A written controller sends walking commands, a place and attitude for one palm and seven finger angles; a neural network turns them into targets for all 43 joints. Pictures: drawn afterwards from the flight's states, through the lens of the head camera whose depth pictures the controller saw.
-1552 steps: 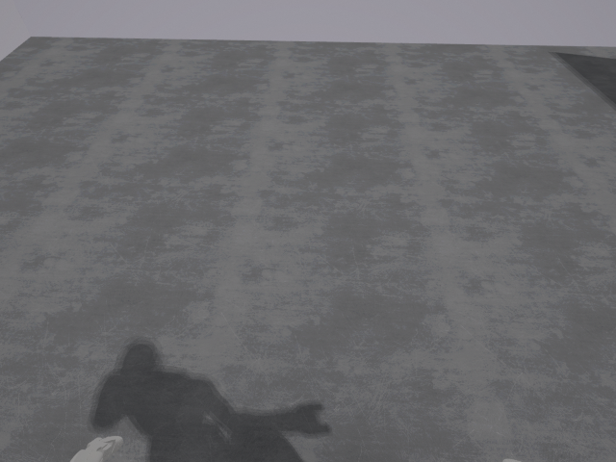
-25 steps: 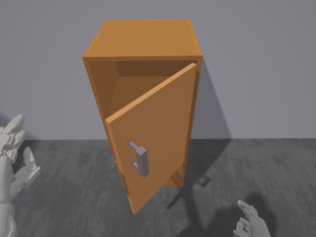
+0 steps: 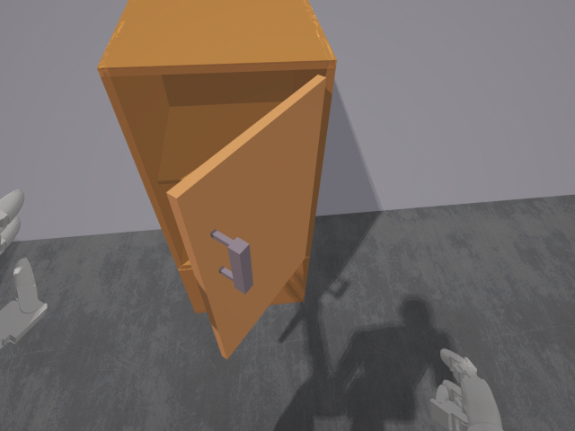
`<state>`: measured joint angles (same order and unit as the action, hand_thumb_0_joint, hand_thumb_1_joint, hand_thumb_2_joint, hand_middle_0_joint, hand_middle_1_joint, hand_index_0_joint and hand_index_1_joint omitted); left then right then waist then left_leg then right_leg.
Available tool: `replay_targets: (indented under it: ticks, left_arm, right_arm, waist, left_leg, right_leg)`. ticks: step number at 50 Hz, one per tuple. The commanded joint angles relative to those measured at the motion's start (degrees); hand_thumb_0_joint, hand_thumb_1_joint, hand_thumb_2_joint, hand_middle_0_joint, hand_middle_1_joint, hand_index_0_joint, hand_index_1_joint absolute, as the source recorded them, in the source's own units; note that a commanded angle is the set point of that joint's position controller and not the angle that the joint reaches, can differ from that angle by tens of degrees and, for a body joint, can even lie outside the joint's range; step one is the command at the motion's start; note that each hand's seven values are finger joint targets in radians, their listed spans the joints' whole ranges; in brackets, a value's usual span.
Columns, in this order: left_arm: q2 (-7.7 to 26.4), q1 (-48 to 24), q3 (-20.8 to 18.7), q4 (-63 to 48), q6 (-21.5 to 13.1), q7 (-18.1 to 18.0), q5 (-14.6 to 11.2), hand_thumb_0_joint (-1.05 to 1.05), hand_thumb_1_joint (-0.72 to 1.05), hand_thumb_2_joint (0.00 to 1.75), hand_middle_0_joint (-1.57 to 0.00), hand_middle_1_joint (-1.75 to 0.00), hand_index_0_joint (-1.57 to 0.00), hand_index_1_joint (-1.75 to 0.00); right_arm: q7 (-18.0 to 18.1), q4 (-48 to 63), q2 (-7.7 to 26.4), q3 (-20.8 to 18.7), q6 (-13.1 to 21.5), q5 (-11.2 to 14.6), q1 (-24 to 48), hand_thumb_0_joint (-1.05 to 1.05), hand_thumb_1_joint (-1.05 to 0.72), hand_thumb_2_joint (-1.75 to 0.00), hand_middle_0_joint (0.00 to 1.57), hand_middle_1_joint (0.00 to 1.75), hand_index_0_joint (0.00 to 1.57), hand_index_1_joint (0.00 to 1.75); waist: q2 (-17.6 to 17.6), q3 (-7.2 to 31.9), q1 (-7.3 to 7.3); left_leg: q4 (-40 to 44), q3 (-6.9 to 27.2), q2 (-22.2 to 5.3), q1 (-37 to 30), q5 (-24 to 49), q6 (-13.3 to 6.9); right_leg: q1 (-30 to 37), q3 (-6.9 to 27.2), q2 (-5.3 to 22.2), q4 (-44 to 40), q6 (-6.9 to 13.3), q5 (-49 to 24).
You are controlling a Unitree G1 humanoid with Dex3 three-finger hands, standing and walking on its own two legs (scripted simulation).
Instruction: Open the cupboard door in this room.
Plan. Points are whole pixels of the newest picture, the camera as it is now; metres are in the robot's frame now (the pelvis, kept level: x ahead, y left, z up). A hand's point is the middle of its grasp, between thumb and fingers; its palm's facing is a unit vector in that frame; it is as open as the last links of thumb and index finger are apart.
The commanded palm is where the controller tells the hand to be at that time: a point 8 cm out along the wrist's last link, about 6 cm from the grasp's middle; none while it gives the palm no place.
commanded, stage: step back with the hand held close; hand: left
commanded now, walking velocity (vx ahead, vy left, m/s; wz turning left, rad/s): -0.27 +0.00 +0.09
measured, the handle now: (231, 261) +0.37 +0.12 -0.01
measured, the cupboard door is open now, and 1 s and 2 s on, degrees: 49 49 49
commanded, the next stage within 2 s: stop stepping back and stand still in 0.58 s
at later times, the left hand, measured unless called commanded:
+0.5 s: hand out of the picture +0.08 +0.29 +0.16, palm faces +0.53 -0.74 -0.42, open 7.5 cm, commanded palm +0.01 +0.32 +0.17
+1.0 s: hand out of the picture -0.06 +0.22 +0.17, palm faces +0.45 -0.77 -0.46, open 7.4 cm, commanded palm -0.10 +0.26 +0.17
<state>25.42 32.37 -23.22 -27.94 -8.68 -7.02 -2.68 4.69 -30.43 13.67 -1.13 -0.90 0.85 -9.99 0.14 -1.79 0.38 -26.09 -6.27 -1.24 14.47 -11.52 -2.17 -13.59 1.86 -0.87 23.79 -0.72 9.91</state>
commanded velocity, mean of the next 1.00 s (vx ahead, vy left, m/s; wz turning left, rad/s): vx -0.11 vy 0.04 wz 0.00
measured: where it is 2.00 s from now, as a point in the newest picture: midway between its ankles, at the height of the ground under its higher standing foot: outside the picture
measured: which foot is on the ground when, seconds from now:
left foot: down 0.00-0.34, up 0.36-0.48, down 0.50-0.84, up 0.86-1.00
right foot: down 0.00-0.20, up 0.22-0.30, down 0.32-0.52, up 0.54-0.82, down 0.84-1.00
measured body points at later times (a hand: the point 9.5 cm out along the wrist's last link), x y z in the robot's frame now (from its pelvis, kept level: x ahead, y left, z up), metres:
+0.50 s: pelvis -0.10 +0.01 -0.01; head -0.09 +0.03 +0.44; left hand +0.04 +0.32 +0.18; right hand +0.09 -0.21 -0.09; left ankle -0.08 +0.11 -0.74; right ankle -0.07 -0.13 -0.74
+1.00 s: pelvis -0.24 -0.04 +0.00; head -0.26 -0.04 +0.45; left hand -0.09 +0.26 +0.20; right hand -0.12 -0.29 -0.10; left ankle -0.22 +0.09 -0.68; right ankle -0.29 -0.11 -0.74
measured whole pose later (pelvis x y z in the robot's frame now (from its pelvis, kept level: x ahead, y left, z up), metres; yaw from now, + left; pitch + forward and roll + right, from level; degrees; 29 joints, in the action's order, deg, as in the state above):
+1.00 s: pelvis -0.24 -0.04 +0.00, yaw +0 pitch +1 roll +2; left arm 23.5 34.6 -23.8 -27.7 -10.8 -9.2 -2.8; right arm 3.6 -39.7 12.6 0.0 4.9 0.1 -16.5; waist -2.7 4.3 -1.0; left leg -51.7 -1.9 -0.2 28.6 -14.7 0.9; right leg -8.8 -1.5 -1.4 24.1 4.1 16.9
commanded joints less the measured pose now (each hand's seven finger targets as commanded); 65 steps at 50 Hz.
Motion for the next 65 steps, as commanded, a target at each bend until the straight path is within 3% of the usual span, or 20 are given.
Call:
replay_targets:
  ticks: [1, 11, 14, 16, 19, 23, 25, 26, 32, 39, 41, 42, 43, 44, 46, 49, 55, 58, 61, 65]
  left_arm:
    - [8.89, 1.47, -9.21, -11.98, -4.45, -2.14, 0.40, 0.00, 0.90, 0.90, -0.20, -0.30, -0.20, -0.30]
    - [4.56, -5.86, -7.72, -11.63, -5.84, -4.54, 4.44, 0.00, 0.90, 0.90, -0.20, -0.30, -0.20, -0.30]
    - [5.03, -5.19, -7.11, -13.29, -6.43, -4.47, 3.18, 0.00, 0.90, 0.90, -0.20, -0.30, -0.20, -0.30]
    - [7.87, -5.91, -7.47, -14.02, -7.28, -3.52, 1.27, 0.00, 0.90, 0.90, -0.20, -0.30, -0.20, -0.30]
    - [9.12, -8.25, -7.17, -12.23, -7.42, -3.89, 1.66, 0.00, 0.90, 0.90, -0.20, -0.30, -0.20, -0.30]
    - [8.04, -9.84, -5.67, -11.18, -6.72, -3.04, 1.12, 0.00, 0.90, 0.90, -0.20, -0.30, -0.20, -0.30]
    - [9.48, -8.69, -7.28, -14.64, -7.26, -2.96, 1.23, 0.00, 0.90, 0.90, -0.20, -0.30, -0.20, -0.30]
    - [9.77, -6.85, -8.35, -14.22, -7.62, -2.94, 0.78, 0.00, 0.90, 0.90, -0.20, -0.30, -0.20, -0.30]
    - [7.22, -0.93, -7.63, -18.66, -6.33, -2.23, -0.73, 0.00, 0.90, 0.90, -0.20, -0.30, -0.20, -0.30]
    - [9.14, 2.16, -9.89, -15.66, -3.62, -3.56, -0.99, 0.00, 0.90, 0.90, -0.20, -0.30, -0.20, -0.30]
    - [10.52, 1.59, -10.20, -14.86, -3.39, -3.22, -0.52, 0.00, 0.90, 0.90, -0.20, -0.30, -0.20, -0.30]
    - [12.42, 0.80, -10.95, -15.30, -3.56, -3.15, -0.68, 0.00, 0.90, 0.90, -0.20, -0.30, -0.20, -0.30]
    - [14.11, -1.99, -12.08, -17.08, -4.02, -3.80, -0.78, 0.00, 0.90, 0.90, -0.20, -0.30, -0.20, -0.30]
    - [14.78, -3.44, -12.35, -16.26, -5.30, -3.84, -0.60, 0.00, 0.90, 0.90, -0.20, -0.30, -0.20, -0.30]
    - [8.63, -2.94, -7.43, -10.22, -4.49, -3.12, -0.41, 0.00, 0.90, 0.90, -0.20, -0.30, -0.20, -0.30]
    - [8.39, -7.19, -5.82, -5.97, -6.07, -3.13, 0.77, 0.00, 0.90, 0.90, -0.20, -0.30, -0.20, -0.30]
    - [8.93, -7.44, -6.31, -4.83, -7.66, -3.70, 1.56, 0.00, 0.90, 0.90, -0.20, -0.30, -0.20, -0.30]
    - [9.53, -3.96, -7.87, -8.99, -8.20, -3.80, 1.04, 0.00, 0.90, 0.90, -0.20, -0.30, -0.20, -0.30]
    - [9.94, -3.85, -9.14, -15.00, -8.97, -4.07, 0.90, 0.00, 0.90, 0.90, -0.20, -0.30, -0.20, -0.30]
    - [8.98, -3.67, -8.62, -11.59, -7.16, -3.66, 1.51, 0.00, 0.90, 0.90, -0.20, -0.30, -0.20, -0.30]
  right_arm:
    - [0.41, 9.67, 6.78, -2.21, 3.81, -0.38, 4.92, 0.00, -0.90, -0.90, 0.20, 0.30, 0.20, 0.30]
    - [1.53, 7.55, 7.19, -2.88, 7.92, -3.26, 1.46, 0.00, -0.90, -0.90, 0.20, 0.30, 0.20, 0.30]
    - [1.37, 6.32, 6.14, -2.71, 9.21, -3.35, 1.09, 0.00, -0.90, -0.90, 0.20, 0.30, 0.20, 0.30]
    - [0.21, 5.44, 4.33, -2.62, 9.32, -1.54, 2.04, 0.00, -0.90, -0.90, 0.20, 0.30, 0.20, 0.30]
    - [-0.58, 3.72, 3.70, -2.50, 8.94, -0.89, 2.23, 0.00, -0.90, -0.90, 0.20, 0.30, 0.20, 0.30]
    - [0.70, 2.89, 4.19, -0.78, 7.86, -0.74, 5.32, 0.00, -0.90, -0.90, 0.20, 0.30, 0.20, 0.30]
    - [0.38, 3.51, 5.91, -1.55, 8.47, -0.76, 4.57, 0.00, -0.90, -0.90, 0.20, 0.30, 0.20, 0.30]
    - [-0.43, 3.57, 4.85, -2.18, 9.35, -1.06, 2.72, 0.00, -0.90, -0.90, 0.20, 0.30, 0.20, 0.30]
    - [-2.46, 3.09, 5.64, -2.86, 11.11, -1.18, 3.00, 0.00, -0.90, -0.90, 0.20, 0.30, 0.20, 0.30]
    - [-1.25, 5.18, 4.89, -1.43, 10.44, -1.12, 4.25, 0.00, -0.90, -0.90, 0.20, 0.30, 0.20, 0.30]
    - [-1.19, 5.14, 3.81, -1.52, 9.41, -0.99, 4.01, 0.00, -0.90, -0.90, 0.20, 0.30, 0.20, 0.30]
    - [-1.18, 4.78, 3.67, -1.66, 8.74, -1.05, 4.20, 0.00, -0.90, -0.90, 0.20, 0.30, 0.20, 0.30]
    - [-1.14, 3.72, 4.53, -1.06, 8.68, -1.67, 4.80, 0.00, -0.90, -0.90, 0.20, 0.30, 0.20, 0.30]
    - [-1.26, 1.78, 5.01, -0.92, 8.96, -2.37, 3.45, 0.00, -0.90, -0.90, 0.20, 0.30, 0.20, 0.30]
    - [-0.91, 1.41, 4.99, -1.50, 9.58, -0.21, 1.73, 0.00, -0.90, -0.90, 0.20, 0.30, 0.20, 0.30]
    - [0.21, 0.14, 5.03, -1.23, 10.40, -0.74, 2.91, 0.00, -0.90, -0.90, 0.20, 0.30, 0.20, 0.30]
    - [0.27, 0.74, 5.28, -2.12, 11.26, -0.69, 1.86, 0.00, -0.90, -0.90, 0.20, 0.30, 0.20, 0.30]
    - [-0.01, 1.62, 5.46, -2.26, 11.12, -0.81, 0.87, 0.00, -0.90, -0.90, 0.20, 0.30, 0.20, 0.30]
    - [-0.39, 2.86, 7.06, -2.52, 11.66, -0.75, 0.10, 0.00, -0.90, -0.90, 0.20, 0.30, 0.20, 0.30]
    - [-0.14, 1.29, 5.71, -1.60, 12.36, -1.19, 0.27, 0.00, -0.90, -0.90, 0.20, 0.30, 0.20, 0.30]
  waist:
    - [5.41, 9.58, -1.27]
    - [12.25, 2.34, 0.22]
    - [3.80, 2.54, 0.64]
    - [-5.88, 2.58, 1.02]
    - [-13.21, 8.29, 0.41]
    - [-0.84, 5.20, 0.93]
    - [14.27, 10.68, -0.97]
    - [13.57, 13.53, -1.41]
    - [10.20, 12.39, -0.86]
    - [13.94, 6.98, -0.03]
    - [3.03, 5.91, 0.57]
    - [-8.88, 4.63, 0.38]
    - [-9.50, 3.21, -0.70]
    - [-5.45, 4.36, 0.01]
    - [-8.17, 6.31, 1.09]
    - [-2.34, 2.29, 0.81]
    - [-9.71, 2.37, -1.05]
    - [-2.91, 4.15, -0.04]
    - [10.76, 8.82, -0.09]
    - [11.12, 1.47, 0.55]
  left_leg:
    - [6.28, 6.34, -4.96, 5.82, 5.47, -0.74]
    - [15.66, 16.46, -13.30, 32.94, -35.00, -5.84]
    - [5.33, 12.90, -7.68, 19.46, -27.66, -2.56]
    - [-13.40, 5.56, -0.32, 4.01, -12.48, 2.32]
    - [-24.88, 7.32, 1.65, 8.17, -12.71, 3.08]
    - [0.67, 3.83, 1.37, -0.53, 4.06, 3.15]
    - [4.85, 15.33, -13.29, -7.30, 40.01, -1.15]
    - [4.06, 15.50, -17.07, -11.12, 46.67, -3.58]
    - [6.73, 11.52, -16.78, -5.74, 29.83, -6.41]
    - [18.37, 8.94, -9.72, 12.06, -28.19, -0.34]
    - [2.60, 1.05, -1.46, 8.28, -21.23, 3.42]
    - [-17.08, 2.72, 1.38, 4.38, -12.74, 4.18]
    - [-27.34, 6.88, 1.03, 8.90, -9.14, 3.61]
    - [-31.54, 7.16, -0.33, 13.22, -7.27, 3.78]
    - [-32.11, 7.57, -0.08, 19.40, -3.45, 3.74]
    - [-22.64, 4.58, -0.53, 17.13, -3.71, 2.40]
    - [-5.66, 0.79, 0.31, 9.64, -8.58, -0.52]
    - [4.33, 3.13, -0.67, -1.10, -4.16, -1.54]
    - [4.16, 18.06, -11.64, -12.19, 11.02, -6.14]
    - [7.43, 15.54, -13.60, 0.93, 1.74, -6.33]
  right_leg:
    - [9.58, 0.95, 0.73, 4.34, -0.01, -15.68]
    - [16.55, -1.94, -4.31, 23.36, -0.39, 6.73]
    - [3.28, 3.29, -1.07, 6.84, 2.69, 11.69]
    - [-15.25, 22.23, 11.66, -9.92, 9.09, 14.22]
    - [-3.59, 21.77, 16.45, -3.59, 11.10, -30.02]
    - [-2.96, 6.66, 7.19, 5.19, 3.41, -31.36]
    - [-5.88, 1.51, 0.13, 15.84, -0.83, 0.46]
    - [-8.15, 2.12, -1.02, 21.74, -0.09, 14.85]
    - [-8.23, -0.84, -1.69, 30.98, -1.00, 15.59]
    - [10.73, -9.66, -4.05, 6.99, 1.13, 17.59]
    - [4.93, -1.78, 2.25, -9.05, 4.18, 21.07]
    - [-9.47, 17.09, 14.13, -18.33, 8.83, 30.08]
    - [-12.36, 22.79, 21.38, -20.24, 12.20, 22.63]
    - [-7.93, 17.88, 21.85, -17.25, 12.70, 12.57]
    - [2.76, 13.45, 15.15, -10.67, 6.20, 2.67]
    - [3.09, 9.02, 14.47, -9.11, 5.79, -2.97]
    - [7.52, 12.71, 15.72, -8.44, 5.95, 2.50]
    - [4.39, 8.20, 11.13, -2.22, 4.29, 0.63]
    - [-5.92, -0.26, 1.58, 12.84, 0.47, 1.81]
    - [-3.19, -5.02, 0.47, 12.83, 0.69, 14.55]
